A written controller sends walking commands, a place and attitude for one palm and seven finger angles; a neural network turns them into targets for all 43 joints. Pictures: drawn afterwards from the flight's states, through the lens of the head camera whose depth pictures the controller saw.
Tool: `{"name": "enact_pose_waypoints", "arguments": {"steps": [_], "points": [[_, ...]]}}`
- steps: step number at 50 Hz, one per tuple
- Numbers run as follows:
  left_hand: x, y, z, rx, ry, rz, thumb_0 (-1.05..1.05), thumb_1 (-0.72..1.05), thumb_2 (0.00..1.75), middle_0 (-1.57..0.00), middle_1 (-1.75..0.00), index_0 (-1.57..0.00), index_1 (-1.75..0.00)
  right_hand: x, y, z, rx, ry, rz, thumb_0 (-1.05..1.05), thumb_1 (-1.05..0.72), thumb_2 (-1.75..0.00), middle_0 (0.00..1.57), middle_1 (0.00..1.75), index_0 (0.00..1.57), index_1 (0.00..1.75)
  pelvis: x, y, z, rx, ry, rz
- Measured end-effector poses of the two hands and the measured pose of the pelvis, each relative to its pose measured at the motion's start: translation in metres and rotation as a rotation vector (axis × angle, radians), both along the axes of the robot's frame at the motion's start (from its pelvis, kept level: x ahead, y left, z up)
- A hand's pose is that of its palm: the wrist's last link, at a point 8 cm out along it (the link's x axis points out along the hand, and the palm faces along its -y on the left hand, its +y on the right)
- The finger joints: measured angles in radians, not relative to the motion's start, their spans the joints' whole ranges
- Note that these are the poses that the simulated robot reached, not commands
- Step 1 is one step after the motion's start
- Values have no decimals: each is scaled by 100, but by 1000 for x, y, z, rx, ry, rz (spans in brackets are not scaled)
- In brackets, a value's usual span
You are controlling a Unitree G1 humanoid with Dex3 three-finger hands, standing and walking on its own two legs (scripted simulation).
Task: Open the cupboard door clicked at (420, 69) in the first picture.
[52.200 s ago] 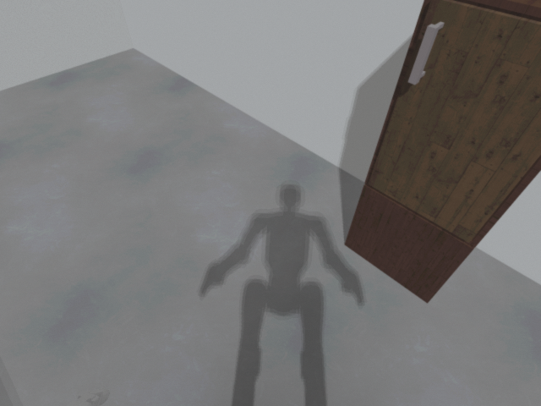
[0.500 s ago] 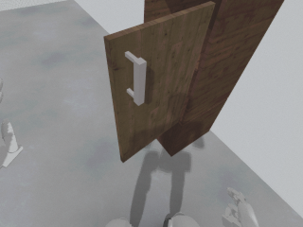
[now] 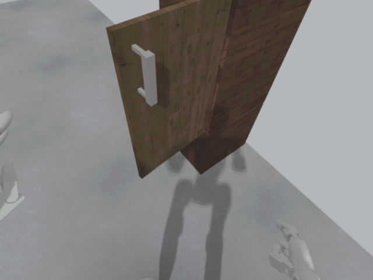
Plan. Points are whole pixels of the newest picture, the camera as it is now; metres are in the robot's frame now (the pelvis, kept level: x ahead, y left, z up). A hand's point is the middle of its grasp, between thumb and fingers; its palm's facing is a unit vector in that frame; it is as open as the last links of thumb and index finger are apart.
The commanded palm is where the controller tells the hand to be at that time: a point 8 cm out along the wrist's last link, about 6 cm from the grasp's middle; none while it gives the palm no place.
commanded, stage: stop stepping back and stand still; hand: left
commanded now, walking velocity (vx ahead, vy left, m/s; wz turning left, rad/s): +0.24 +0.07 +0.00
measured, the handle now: (144, 76) +0.51 +0.13 +0.14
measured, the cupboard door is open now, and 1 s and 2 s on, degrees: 96 96 96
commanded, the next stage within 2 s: let the arm hang, fingers relaxed in 0.86 s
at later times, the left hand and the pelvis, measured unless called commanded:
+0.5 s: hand out of the picture +0.10 +0.27 +0.16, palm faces +0.49 -0.78 -0.39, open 7.4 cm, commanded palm +0.03 +0.31 +0.18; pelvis -0.09 +0.00 -0.01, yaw +3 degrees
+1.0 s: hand out of the picture +0.09 +0.28 +0.13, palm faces +0.43 -0.77 -0.47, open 7.4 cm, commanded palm none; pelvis -0.10 +0.01 -0.01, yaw +6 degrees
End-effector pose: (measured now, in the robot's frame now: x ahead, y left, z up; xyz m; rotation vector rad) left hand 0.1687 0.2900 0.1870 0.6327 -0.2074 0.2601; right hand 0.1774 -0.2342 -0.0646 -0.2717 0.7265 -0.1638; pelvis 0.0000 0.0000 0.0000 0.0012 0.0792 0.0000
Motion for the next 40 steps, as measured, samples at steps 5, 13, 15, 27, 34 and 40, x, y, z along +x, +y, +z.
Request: {"name": "enact_pose_waypoints", "arguments": {"steps": [5, 13, 15, 27, 34, 40], "points": [[-27, 13, -11, -43, -7, 63, 1, 89, 90, -22, -30, -21, -31, -19, -5, 7, -26, -51, -16, 1, -91, -90, 21, 30, 20, 29, -20, 5, -4, 16, -37, 11], [-84, 5, -6, -46, -28, 121, 2, 89, 90, -22, -30, -21, -30, -68, 1, -2, 35, -61, 49, 1, -90, -90, 21, 30, 20, 30, -61, -5, -4, 9, -106, 43], [-99, 3, -4, -56, -48, 128, 2, 89, 90, -22, -30, -21, -30, -81, 0, -7, 39, -22, 48, 1, -90, -90, 21, 30, 20, 30, -69, -7, -3, 8, -103, 39], [-115, 19, -15, -116, -119, 159, 2, 89, 90, -21, -30, -21, -30, -138, -3, -16, -23, 15, -11, 1, -90, -90, 21, 30, 20, 30, -98, 5, -8, 13, -83, 54], [-120, 6, 7, 27, -120, 123, 2, 89, 90, -21, -30, -21, -30, -145, 7, -32, 79, 15, 15, 1, -90, -90, 21, 30, 20, 30, -95, -7, -13, 19, -107, 56], [-127, 6, -4, -39, -72, 149, 1, 89, 90, -21, -30, -21, -30, -137, 0, -38, 78, 74, 23, 1, -90, -90, 21, 30, 20, 30, -102, -7, -9, 7, -105, 56]]}}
